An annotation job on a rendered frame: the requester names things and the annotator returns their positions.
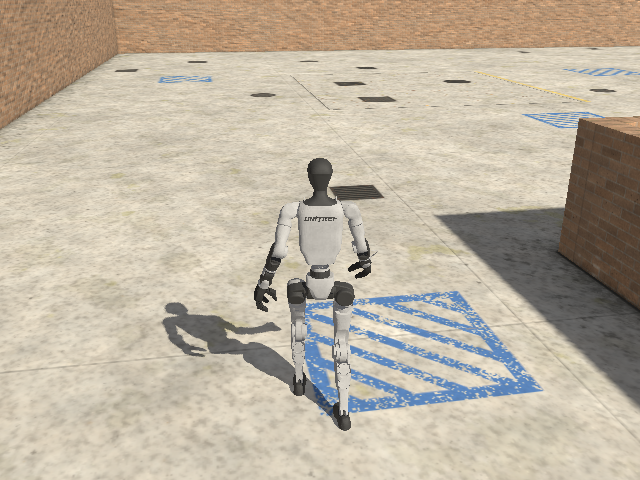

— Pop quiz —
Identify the right robot upper arm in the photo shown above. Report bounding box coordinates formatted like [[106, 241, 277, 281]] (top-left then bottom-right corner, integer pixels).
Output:
[[340, 201, 368, 254]]

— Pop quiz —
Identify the humanoid robot torso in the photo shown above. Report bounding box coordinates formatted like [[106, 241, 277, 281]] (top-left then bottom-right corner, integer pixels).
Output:
[[297, 196, 344, 300]]

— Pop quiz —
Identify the robot right hand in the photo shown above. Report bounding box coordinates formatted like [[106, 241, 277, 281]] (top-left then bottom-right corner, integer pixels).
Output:
[[348, 261, 371, 279]]

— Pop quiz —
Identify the right robot forearm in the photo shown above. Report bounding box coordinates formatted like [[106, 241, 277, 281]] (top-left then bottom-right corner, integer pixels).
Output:
[[357, 238, 372, 268]]

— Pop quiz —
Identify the robot head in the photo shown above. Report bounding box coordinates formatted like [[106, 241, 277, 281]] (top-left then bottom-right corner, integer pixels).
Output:
[[303, 158, 337, 206]]

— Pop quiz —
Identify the robot left hand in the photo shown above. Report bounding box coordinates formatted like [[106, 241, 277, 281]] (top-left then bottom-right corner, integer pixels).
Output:
[[254, 284, 277, 312]]

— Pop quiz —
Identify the left robot forearm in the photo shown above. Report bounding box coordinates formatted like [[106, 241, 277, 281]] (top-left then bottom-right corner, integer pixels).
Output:
[[258, 243, 281, 289]]

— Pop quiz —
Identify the left robot upper arm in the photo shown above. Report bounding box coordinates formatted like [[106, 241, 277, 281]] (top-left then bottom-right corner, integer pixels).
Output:
[[272, 202, 300, 259]]

